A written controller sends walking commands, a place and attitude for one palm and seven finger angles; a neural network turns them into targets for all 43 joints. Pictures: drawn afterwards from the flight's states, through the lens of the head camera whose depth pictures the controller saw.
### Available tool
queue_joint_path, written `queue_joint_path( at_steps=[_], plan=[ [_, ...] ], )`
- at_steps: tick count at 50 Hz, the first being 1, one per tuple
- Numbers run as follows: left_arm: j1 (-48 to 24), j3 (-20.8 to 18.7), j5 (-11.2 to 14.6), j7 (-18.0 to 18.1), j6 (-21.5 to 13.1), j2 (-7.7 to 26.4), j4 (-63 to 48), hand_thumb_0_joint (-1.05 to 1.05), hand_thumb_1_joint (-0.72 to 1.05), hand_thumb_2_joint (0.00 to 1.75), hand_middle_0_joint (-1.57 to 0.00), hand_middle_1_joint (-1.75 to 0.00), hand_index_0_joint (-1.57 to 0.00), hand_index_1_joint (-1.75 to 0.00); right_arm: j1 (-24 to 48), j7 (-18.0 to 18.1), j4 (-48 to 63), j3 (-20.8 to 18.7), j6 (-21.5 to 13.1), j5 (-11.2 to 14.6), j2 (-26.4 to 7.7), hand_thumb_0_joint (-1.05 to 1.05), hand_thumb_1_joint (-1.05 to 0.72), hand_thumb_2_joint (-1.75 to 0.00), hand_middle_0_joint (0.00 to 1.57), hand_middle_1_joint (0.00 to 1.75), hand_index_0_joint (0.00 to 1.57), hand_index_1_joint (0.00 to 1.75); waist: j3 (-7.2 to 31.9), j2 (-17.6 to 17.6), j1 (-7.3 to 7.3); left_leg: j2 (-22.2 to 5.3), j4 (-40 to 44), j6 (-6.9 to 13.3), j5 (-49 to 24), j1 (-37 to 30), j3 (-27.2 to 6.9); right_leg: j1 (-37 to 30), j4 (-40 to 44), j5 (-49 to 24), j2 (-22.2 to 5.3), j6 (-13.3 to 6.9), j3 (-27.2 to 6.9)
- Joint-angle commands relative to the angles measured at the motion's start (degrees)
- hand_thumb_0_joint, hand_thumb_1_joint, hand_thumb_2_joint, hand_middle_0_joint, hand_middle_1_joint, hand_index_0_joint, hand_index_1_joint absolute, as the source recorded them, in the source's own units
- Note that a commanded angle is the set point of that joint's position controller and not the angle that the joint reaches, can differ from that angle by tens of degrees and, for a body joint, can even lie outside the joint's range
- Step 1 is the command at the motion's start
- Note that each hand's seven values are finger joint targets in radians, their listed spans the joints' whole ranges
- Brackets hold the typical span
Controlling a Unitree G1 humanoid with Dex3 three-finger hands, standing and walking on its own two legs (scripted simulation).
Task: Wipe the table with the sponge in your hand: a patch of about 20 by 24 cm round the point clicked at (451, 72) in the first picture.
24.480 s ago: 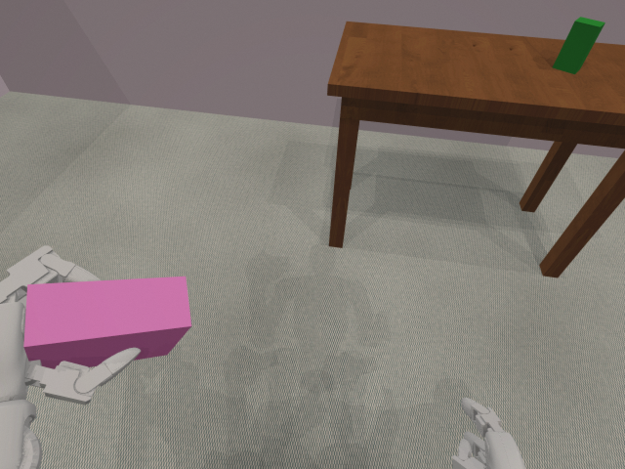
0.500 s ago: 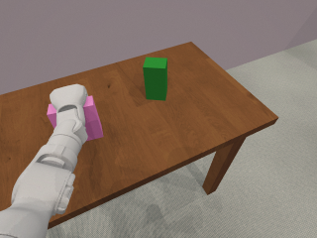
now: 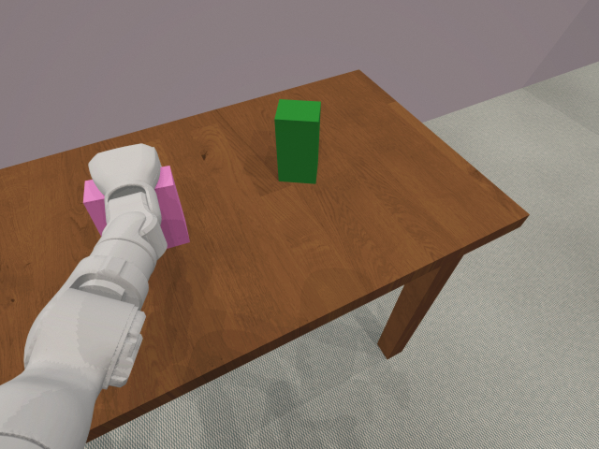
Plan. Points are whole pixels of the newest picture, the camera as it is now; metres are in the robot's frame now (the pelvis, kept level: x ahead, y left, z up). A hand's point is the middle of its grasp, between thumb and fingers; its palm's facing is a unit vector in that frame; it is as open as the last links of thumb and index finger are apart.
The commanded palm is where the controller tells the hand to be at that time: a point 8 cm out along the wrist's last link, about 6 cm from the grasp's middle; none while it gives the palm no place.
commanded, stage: wipe back along the third lane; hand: left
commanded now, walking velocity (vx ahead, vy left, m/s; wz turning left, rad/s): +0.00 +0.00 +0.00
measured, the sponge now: (145, 224) +0.45 +0.24 +0.03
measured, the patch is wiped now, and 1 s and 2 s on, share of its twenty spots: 1.00 1.00 1.00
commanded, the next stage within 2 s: slide back across to the middle lane in 1.52 s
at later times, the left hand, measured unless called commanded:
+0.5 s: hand (140, 220) +0.41 +0.22 +0.08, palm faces +0.02 -0.04 -1.00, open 9.4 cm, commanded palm +0.37 +0.20 +0.11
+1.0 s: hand (150, 252) +0.36 +0.20 +0.08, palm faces +0.04 -0.06 -1.00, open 9.4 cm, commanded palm +0.31 +0.18 +0.11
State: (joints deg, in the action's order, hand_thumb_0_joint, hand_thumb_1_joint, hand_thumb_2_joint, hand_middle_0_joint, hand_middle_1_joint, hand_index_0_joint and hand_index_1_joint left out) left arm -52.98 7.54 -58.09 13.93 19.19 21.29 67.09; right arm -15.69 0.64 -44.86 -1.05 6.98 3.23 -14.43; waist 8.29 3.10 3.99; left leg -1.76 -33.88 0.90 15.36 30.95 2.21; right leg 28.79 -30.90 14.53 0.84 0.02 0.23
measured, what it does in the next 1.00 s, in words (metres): stands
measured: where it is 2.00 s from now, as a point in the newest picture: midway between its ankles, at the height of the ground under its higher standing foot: outside the picture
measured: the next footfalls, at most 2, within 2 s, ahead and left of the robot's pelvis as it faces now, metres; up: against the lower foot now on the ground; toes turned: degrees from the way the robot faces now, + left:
none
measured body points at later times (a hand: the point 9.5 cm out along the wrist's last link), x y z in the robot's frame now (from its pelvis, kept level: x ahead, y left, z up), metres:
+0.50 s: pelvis +0.04 +0.00 +0.01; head +0.03 -0.02 +0.46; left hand +0.41 +0.22 +0.13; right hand +0.23 -0.23 -0.10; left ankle +0.01 +0.11 -0.73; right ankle +0.00 -0.12 -0.73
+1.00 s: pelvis +0.03 -0.01 +0.01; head +0.01 -0.05 +0.46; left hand +0.35 +0.19 +0.13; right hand +0.25 -0.22 -0.09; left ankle +0.01 +0.11 -0.73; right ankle +0.00 -0.12 -0.73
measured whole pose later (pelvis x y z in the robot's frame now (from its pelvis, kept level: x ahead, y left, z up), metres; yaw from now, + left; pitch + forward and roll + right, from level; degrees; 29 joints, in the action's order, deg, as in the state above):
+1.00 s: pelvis +0.03 -0.01 +0.01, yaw +2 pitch +3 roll +0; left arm -18.4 20.3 -56.1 8.8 33.8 14.6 18.9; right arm -2.7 -1.6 -37.7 1.8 14.1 5.5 -14.9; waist 6.5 4.9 -3.6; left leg -0.7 -28.6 0.2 16.5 14.7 1.2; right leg 13.1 -27.9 17.4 -0.1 -0.7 1.3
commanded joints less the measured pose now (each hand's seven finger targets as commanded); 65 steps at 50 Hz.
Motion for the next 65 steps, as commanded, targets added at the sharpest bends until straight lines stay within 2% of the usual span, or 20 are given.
queue_joint_path(
  at_steps=[1, 4, 7, 11, 13, 21, 26, 27, 32, 39, 41, 45, 46, 49, 51, 55, 56, 58, 62, 65],
  plan=[
    [-12.4, 0.2, 0.6, 1.2, 0.0, 4.7, -5.6, 0.00, 0.10, 1.30, -1.20, -1.60, -1.20, -1.60, 3.1, 0.1, 6.3, -2.6, -1.6, 0.0, -8.1, 0.00, -0.90, -0.90, 0.20, 0.30, 0.20, 0.30, 14.9, -4.7, -1.41, 0.2, 3.8, 1.6, -11.3, -12.1, -1.8, -6.9, 3.8, -11.0, 2.0, -2.6, 2.7],
    [-8.6, 0.8, 2.2, 1.3, 1.2, 3.7, -7.6, 0.00, 0.10, 1.30, -1.20, -1.60, -1.20, -1.60, 5.1, 0.0, 6.9, -2.2, -1.1, 0.5, -7.9, 0.00, -0.90, -0.90, 0.20, 0.30, 0.20, 0.30, 13.9, -5.2, -2.47, 0.4, 4.6, 1.7, -11.1, -12.4, -1.3, -8.8, 4.5, -11.8, 1.7, -2.6, 2.5],
    [-9.2, 4.2, 2.5, 0.9, 2.7, -0.2, -9.5, 0.00, 0.10, 1.30, -1.20, -1.60, -1.20, -1.60, 7.2, 0.0, 7.3, -1.9, -0.8, 0.9, -7.7, 0.00, -0.90, -0.90, 0.20, 0.30, 0.20, 0.30, 10.4, -4.8, -1.91, 0.3, 5.4, 1.7, -10.5, -13.2, -1.6, -7.4, 5.0, -9.8, 1.7, -2.7, 3.1],
    [-4.1, 2.0, 2.9, 0.2, 4.6, 1.4, -13.0, 0.00, 0.10, 1.30, -1.20, -1.60, -1.20, -1.60, 9.3, -0.2, 8.1, -1.9, 0.1, 0.8, -7.7, 0.00, -0.90, -0.90, 0.20, 0.30, 0.20, 0.30, 13.0, -4.4, -3.96, 0.7, 5.4, 1.8, -13.9, -15.1, -1.5, -11.4, 4.9, -13.8, 1.5, -3.2, 2.9],
    [0.0, 4.6, 3.7, -0.5, 5.4, -2.3, -16.2, 0.00, 0.10, 1.30, -1.20, -1.60, -1.20, -1.60, 10.9, -0.3, 9.3, -1.8, 0.6, 1.0, -7.4, 0.00, -0.90, -0.90, 0.20, 0.30, 0.20, 0.30, 13.5, -6.0, -4.39, 0.8, 5.0, 1.8, -16.1, -16.3, -1.1, -12.9, 5.0, -17.1, 1.4, -3.1, 3.0],
    [11.1, 8.4, 4.5, -3.2, 10.1, -7.0, -31.2, 0.00, 0.10, 1.30, -1.20, -1.60, -1.20, -1.60, 17.8, -1.0, 13.0, -1.4, 3.2, 1.7, -7.2, 0.00, -0.90, -0.90, 0.20, 0.30, 0.20, 0.30, 12.1, -7.2, -5.90, 1.1, 4.9, 1.6, -23.6, -19.6, -1.4, -17.0, 4.5, -25.5, 1.0, -3.5, 3.6],
    [12.6, 9.2, 4.0, -4.7, 12.9, -6.2, -37.6, 0.00, 0.10, 1.30, -1.20, -1.60, -1.20, -1.60, 20.9, -1.1, 14.0, -0.7, 4.2, 1.9, -7.2, 0.00, -0.90, -0.90, 0.20, 0.30, 0.20, 0.30, 10.8, -6.5, -6.21, 1.6, 4.8, 1.3, -25.4, -20.9, -1.6, -18.1, 4.1, -27.8, 0.9, -3.9, 3.4],
    [12.2, 11.2, 4.1, -5.1, 13.3, -7.8, -39.1, 0.00, 0.10, 1.30, -1.20, -1.60, -1.20, -1.60, 21.7, -1.0, 14.5, -0.4, 4.2, 1.9, -7.0, 0.00, -0.90, -0.90, 0.20, 0.30, 0.20, 0.30, 10.7, -7.3, -5.99, 1.8, 4.6, 1.5, -25.2, -21.2, -1.3, -18.3, 4.0, -28.4, 0.8, -3.8, 3.5],
    [15.6, 10.3, 4.1, -6.5, 13.8, -5.8, -43.0, 0.00, 0.10, 1.30, -1.20, -1.60, -1.20, -1.60, 23.3, -0.8, 15.3, 0.3, 4.5, 2.0, -6.8, 0.00, -0.90, -0.90, 0.20, 0.30, 0.20, 0.30, 10.5, -7.6, -6.54, 2.3, 4.6, 1.3, -25.4, -21.5, -1.2, -20.3, 3.8, -31.1, 0.5, -3.8, 2.6],
    [21.4, 12.3, 3.9, -7.3, 14.1, -7.2, -48.0, 0.00, 0.10, 1.30, -1.20, -1.60, -1.20, -1.60, 24.7, -1.4, 16.7, 0.8, 4.4, 2.1, -6.4, 0.00, -0.90, -0.90, 0.20, 0.30, 0.20, 0.30, 10.0, -5.4, -7.35, 2.5, 4.7, 1.1, -25.7, -21.8, -1.3, -21.0, 3.4, -30.7, 0.6, -4.2, 2.3],
    [23.5, 10.2, 4.1, -7.3, 14.0, -5.3, -49.1, 0.00, 0.10, 1.30, -1.20, -1.60, -1.20, -1.60, 24.8, -1.6, 16.8, 0.6, 4.4, 2.0, -6.8, 0.00, -0.90, -0.90, 0.20, 0.30, 0.20, 0.30, 10.2, -7.4, -7.67, 2.3, 5.2, 1.1, -24.5, -21.3, -1.6, -21.6, 3.6, -29.4, 0.9, -4.2, 2.1],
    [26.3, 11.5, 4.7, -7.2, 14.7, -6.5, -52.2, 0.00, 0.10, 1.30, -1.20, -1.60, -1.20, -1.60, 25.7, -2.0, 17.5, 0.7, 4.2, 2.2, -6.5, 0.00, -0.90, -0.90, 0.20, 0.30, 0.20, 0.30, 9.0, -7.5, -8.04, 2.5, 5.8, 1.2, -22.4, -20.9, -1.3, -21.3, 4.0, -27.4, 0.8, -4.0, 2.1],
    [26.4, 9.2, 4.6, -6.9, 14.7, -4.4, -52.0, 0.00, 0.10, 1.30, -1.20, -1.60, -1.20, -1.60, 25.7, -1.9, 17.2, 0.5, 4.3, 2.2, -6.9, 0.00, -0.90, -0.90, 0.20, 0.30, 0.20, 0.30, 8.2, -8.7, -7.99, 2.2, 6.2, 1.2, -21.2, -20.5, -1.5, -21.2, 4.4, -25.9, 1.0, -4.0, 1.8],
    [29.2, 11.2, 5.1, -6.8, 15.3, -6.6, -53.8, 0.00, 0.10, 1.30, -1.20, -1.60, -1.20, -1.60, 26.5, -2.2, 17.8, 0.8, 4.0, 2.4, -6.5, 0.00, -0.90, -0.90, 0.20, 0.30, 0.20, 0.30, 7.5, -8.4, -8.42, 2.4, 6.7, 1.3, -19.8, -20.4, -1.3, -21.0, 4.8, -24.1, 0.9, -3.9, 2.0],
    [30.6, 8.0, 5.0, -6.5, 15.3, -3.6, -54.3, 0.00, 0.10, 1.30, -1.20, -1.60, -1.20, -1.60, 26.6, -2.1, 17.4, 0.5, 3.9, 2.3, -6.9, 0.00, -0.90, -0.90, 0.20, 0.30, 0.20, 0.30, 7.5, -10.4, -8.88, 2.5, 7.0, 1.3, -18.3, -20.2, -1.2, -21.7, 5.3, -22.8, 1.1, -3.8, 1.1],
    [27.7, 10.8, 4.6, -6.6, 16.4, -5.3, -53.9, 0.00, 0.10, 1.30, -1.20, -1.60, -1.20, -1.60, 27.7, -1.7, 17.3, 1.0, 3.7, 2.8, -6.5, 0.00, -0.90, -0.90, 0.20, 0.30, 0.20, 0.30, 3.6, -8.6, -8.35, 2.5, 8.5, 1.4, -13.6, -19.9, -1.2, -18.6, 6.9, -14.4, 1.0, -3.7, 1.2],
    [27.0, 9.5, 4.0, -6.5, 16.3, -3.9, -54.0, 0.00, 0.10, 1.30, -1.20, -1.60, -1.20, -1.60, 27.7, -1.7, 17.0, 0.9, 3.6, 2.6, -6.8, 0.00, -0.90, -0.90, 0.20, 0.30, 0.20, 0.30, 4.2, -8.0, -8.42, 2.4, 8.7, 1.3, -13.2, -20.2, -1.4, -18.5, 6.9, -13.4, 1.2, -3.9, 0.9],
    [27.1, 12.4, 3.8, -6.7, 16.5, -6.4, -53.7, 0.00, 0.10, 1.30, -1.20, -1.60, -1.20, -1.60, 28.1, -1.9, 17.4, 1.1, 3.4, 2.7, -6.3, 0.00, -0.90, -0.90, 0.20, 0.30, 0.20, 0.30, 3.8, -6.6, -8.31, 2.6, 8.5, 1.4, -12.9, -20.5, -1.3, -17.9, 6.7, -12.6, 1.2, -4.0, 1.3],
    [28.6, 11.5, 4.4, -6.9, 15.9, -5.8, -54.9, 0.00, 0.10, 1.30, -1.20, -1.60, -1.20, -1.60, 28.6, -1.9, 17.9, 0.9, 3.2, 2.6, -6.3, 0.00, -0.90, -0.90, 0.20, 0.30, 0.20, 0.30, 5.1, -6.8, -8.84, 2.8, 8.7, 1.5, -11.4, -20.6, -1.0, -18.9, 7.3, -10.7, 1.1, -3.8, 0.7],
    [29.3, 12.6, 4.5, -6.9, 15.7, -7.1, -53.4, 0.00, 0.10, 1.30, -1.20, -1.60, -1.20, -1.60, 28.7, -1.9, 17.4, 1.0, 3.2, 2.7, -6.2, 0.00, -0.90, -0.90, 0.20, 0.30, 0.20, 0.30, 3.1, -7.5, -8.59, 2.8, 8.7, 1.4, -10.6, -20.3, -1.0, -17.8, 7.8, -9.7, 1.1, -3.8, 0.5]
  ],
)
